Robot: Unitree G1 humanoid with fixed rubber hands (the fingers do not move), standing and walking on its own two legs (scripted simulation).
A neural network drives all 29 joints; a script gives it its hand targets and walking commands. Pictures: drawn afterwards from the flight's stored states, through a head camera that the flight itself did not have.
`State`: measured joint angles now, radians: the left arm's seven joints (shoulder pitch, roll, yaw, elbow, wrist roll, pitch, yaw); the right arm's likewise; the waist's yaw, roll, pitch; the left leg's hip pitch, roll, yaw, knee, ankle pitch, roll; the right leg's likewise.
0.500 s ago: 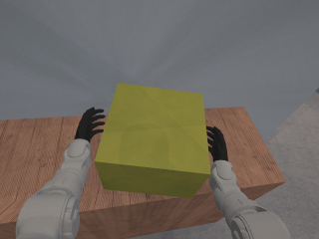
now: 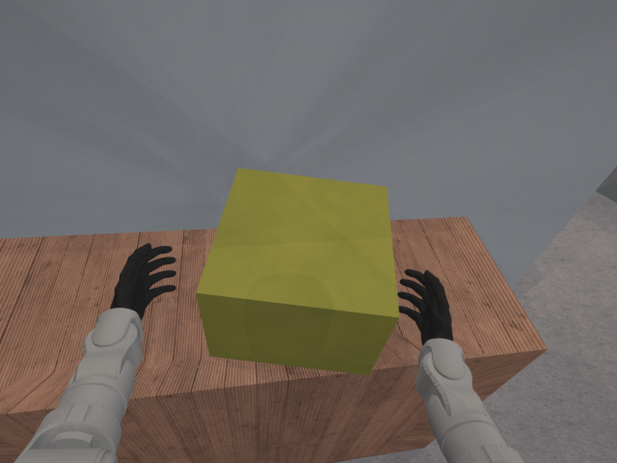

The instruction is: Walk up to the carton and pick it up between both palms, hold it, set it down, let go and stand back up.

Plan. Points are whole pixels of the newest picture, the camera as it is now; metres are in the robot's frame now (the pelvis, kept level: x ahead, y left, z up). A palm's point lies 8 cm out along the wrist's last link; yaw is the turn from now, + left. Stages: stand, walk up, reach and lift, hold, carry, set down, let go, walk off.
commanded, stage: set down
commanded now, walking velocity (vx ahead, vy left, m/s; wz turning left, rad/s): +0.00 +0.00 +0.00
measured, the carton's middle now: (301, 268) +0.43 -0.03 -0.01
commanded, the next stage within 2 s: none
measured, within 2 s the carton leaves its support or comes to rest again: neither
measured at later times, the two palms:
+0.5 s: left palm (95, 361) +0.27 +0.24 +0.01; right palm (456, 365) +0.24 -0.21 +0.03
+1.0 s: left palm (77, 415) +0.21 +0.24 +0.00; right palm (473, 395) +0.20 -0.21 +0.03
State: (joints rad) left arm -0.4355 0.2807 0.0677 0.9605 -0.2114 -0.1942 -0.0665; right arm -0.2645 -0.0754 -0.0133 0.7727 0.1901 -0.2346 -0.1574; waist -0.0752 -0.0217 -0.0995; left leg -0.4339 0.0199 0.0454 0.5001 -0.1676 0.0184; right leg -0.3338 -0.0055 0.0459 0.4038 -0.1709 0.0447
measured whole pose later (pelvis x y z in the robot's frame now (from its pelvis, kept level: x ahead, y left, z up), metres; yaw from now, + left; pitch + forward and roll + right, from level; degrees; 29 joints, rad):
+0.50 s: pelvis +0.01 -0.01 +0.00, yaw +0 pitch +0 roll -2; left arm -0.03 0.34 0.04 0.47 -0.30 -0.05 -0.09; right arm 0.12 -0.08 -0.02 0.24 0.19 -0.02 -0.17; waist -0.03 -0.02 -0.04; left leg -0.31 0.02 0.05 0.49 -0.19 0.02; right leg -0.22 -0.01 0.05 0.40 -0.20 0.04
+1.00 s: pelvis +0.01 -0.01 +0.00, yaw +0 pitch +0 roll -1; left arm 0.27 0.37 0.04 0.17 -0.34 -0.04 -0.09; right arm 0.38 -0.08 -0.01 -0.07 0.19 0.05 -0.18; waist 0.00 -0.02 0.01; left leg -0.29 0.02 0.05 0.47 -0.19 0.02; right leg -0.20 -0.01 0.05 0.40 -0.21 0.04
